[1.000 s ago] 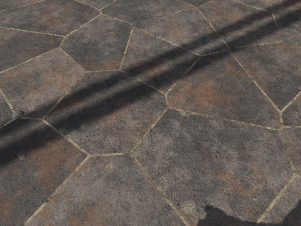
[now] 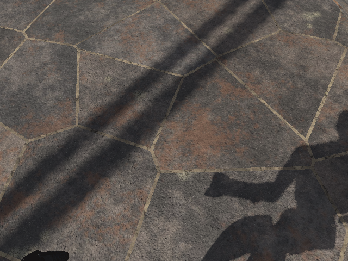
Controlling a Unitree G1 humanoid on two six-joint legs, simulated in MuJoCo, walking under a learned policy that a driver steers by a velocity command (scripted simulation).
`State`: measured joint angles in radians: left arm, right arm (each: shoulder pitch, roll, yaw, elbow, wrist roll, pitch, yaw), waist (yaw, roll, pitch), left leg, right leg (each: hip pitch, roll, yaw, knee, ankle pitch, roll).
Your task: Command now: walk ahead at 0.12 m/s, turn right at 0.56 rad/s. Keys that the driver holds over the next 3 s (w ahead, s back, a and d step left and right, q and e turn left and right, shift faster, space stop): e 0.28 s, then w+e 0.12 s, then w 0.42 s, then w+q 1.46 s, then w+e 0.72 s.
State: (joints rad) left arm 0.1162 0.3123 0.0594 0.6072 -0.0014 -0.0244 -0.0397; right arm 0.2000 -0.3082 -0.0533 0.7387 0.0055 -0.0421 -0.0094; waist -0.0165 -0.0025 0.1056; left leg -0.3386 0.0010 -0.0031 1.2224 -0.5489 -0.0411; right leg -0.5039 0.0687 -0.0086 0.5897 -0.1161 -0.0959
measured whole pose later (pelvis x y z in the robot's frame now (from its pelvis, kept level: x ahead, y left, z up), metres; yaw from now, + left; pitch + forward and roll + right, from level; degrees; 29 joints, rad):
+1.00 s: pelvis +0.27 -0.07 +0.03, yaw -18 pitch +1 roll -1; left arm 0.26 0.25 0.05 0.69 0.01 -0.08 -0.02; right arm 0.33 -0.32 -0.05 0.80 0.03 -0.06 0.01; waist -0.01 0.05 0.01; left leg -0.52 0.07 -0.05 1.12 -0.28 0.01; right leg -0.18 0.03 -0.07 0.37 -0.22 -0.05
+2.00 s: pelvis +0.83 -0.15 +0.02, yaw +17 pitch +1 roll -1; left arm 0.24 0.26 0.05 0.73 0.01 -0.10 -0.01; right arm 0.29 -0.32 -0.07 0.67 0.03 -0.01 0.00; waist 0.02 0.05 0.03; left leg -0.53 0.03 -0.07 1.17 -0.32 0.00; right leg -0.22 0.03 -0.06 0.41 -0.20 -0.03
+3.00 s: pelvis +1.35 +0.06 +0.01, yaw +12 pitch +1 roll +0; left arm 0.19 0.30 0.07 0.70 -0.02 -0.05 -0.04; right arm 0.25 -0.29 -0.05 0.77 0.01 -0.10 0.00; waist 0.00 0.00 0.06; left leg -0.34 0.02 -0.02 1.21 -0.42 0.01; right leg -0.40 0.08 -0.01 0.55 -0.18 -0.10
